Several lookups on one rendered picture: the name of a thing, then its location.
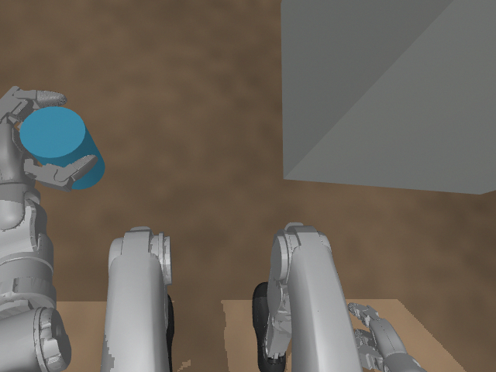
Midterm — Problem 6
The can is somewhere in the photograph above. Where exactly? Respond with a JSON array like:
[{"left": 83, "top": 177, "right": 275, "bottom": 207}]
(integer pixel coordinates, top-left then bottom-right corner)
[{"left": 19, "top": 106, "right": 105, "bottom": 190}]

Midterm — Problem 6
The left robot hand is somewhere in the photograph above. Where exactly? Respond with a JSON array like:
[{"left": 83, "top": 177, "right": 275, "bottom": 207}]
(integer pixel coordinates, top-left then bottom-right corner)
[{"left": 0, "top": 86, "right": 98, "bottom": 192}]

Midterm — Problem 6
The right robot hand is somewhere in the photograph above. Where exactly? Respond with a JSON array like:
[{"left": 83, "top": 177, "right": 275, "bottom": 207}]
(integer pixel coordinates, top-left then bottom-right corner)
[{"left": 347, "top": 303, "right": 408, "bottom": 372}]

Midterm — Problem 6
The left robot arm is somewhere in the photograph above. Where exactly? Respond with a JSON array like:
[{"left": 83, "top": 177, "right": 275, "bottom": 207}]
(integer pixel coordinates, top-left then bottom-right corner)
[{"left": 0, "top": 182, "right": 71, "bottom": 372}]

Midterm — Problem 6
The right robot arm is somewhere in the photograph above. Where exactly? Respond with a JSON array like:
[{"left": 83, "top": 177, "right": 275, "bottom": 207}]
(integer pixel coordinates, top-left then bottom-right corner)
[{"left": 383, "top": 353, "right": 427, "bottom": 372}]

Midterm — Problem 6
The right robot foot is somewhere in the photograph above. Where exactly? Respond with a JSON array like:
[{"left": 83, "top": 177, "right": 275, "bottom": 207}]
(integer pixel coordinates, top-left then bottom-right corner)
[{"left": 252, "top": 282, "right": 286, "bottom": 372}]

